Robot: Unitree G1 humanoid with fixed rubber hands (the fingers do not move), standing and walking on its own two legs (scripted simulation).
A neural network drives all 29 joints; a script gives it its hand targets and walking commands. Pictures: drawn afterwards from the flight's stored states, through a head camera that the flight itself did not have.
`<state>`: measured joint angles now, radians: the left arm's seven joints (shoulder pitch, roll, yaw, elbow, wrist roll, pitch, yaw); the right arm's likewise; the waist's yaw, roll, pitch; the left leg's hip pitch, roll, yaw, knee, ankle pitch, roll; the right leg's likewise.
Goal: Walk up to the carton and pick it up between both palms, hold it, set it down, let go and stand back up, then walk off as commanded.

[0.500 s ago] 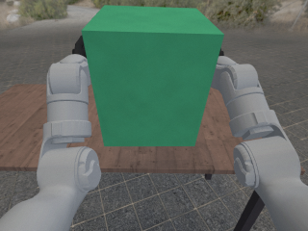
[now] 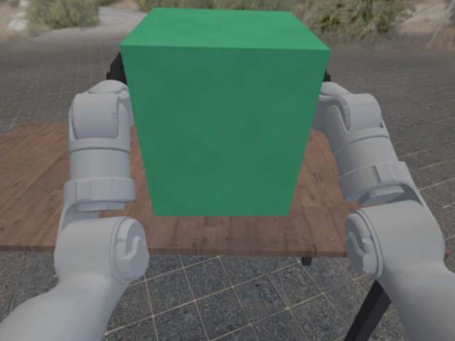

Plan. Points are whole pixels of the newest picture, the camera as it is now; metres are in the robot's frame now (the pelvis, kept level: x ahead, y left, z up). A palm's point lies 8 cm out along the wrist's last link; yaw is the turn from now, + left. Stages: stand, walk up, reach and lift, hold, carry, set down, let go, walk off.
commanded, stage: set down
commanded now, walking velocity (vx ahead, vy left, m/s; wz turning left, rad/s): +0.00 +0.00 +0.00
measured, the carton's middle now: (222, 113) +0.37 +0.01 +0.31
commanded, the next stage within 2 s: none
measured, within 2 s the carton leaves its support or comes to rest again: neither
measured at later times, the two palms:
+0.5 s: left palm (119, 95) +0.41 +0.17 +0.33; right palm (300, 90) +0.42 -0.13 +0.33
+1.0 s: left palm (135, 112) +0.41 +0.15 +0.29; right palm (307, 113) +0.42 -0.15 +0.28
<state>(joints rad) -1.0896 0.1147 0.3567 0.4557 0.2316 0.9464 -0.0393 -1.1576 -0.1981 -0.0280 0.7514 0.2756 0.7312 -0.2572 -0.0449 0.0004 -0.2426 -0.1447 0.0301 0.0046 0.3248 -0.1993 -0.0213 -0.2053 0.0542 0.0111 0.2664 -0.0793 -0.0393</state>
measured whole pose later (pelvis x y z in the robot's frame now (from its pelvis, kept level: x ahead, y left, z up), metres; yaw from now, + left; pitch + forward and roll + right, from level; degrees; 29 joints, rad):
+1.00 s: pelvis +0.01 +0.01 +0.00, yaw +0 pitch -1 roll -1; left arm -1.04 0.03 0.39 0.48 0.25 0.73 0.07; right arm -1.19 -0.20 -0.06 1.07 0.28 0.33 -0.15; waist -0.06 -0.01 -0.12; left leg -0.08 0.03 0.00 0.32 -0.22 -0.01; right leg -0.13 0.05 0.01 0.25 -0.10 -0.03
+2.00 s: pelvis +0.02 +0.01 +0.00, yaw +0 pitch -1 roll -1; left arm -0.96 -0.04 0.39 0.53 0.25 0.60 0.13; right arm -1.13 -0.20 -0.15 1.16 0.20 0.21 -0.08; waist -0.01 -0.01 -0.05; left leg -0.08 0.03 0.00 0.32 -0.23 -0.01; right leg -0.13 0.05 0.01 0.25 -0.11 -0.03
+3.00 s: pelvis +0.03 +0.01 +0.00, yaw +0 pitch +0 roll -1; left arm -0.84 -0.13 0.39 0.55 0.25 0.46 0.16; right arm -1.01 -0.18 -0.30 1.17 0.01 0.09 0.03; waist 0.01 -0.01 -0.03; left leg -0.08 0.03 0.00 0.32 -0.25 -0.01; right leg -0.13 0.06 0.01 0.25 -0.12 -0.03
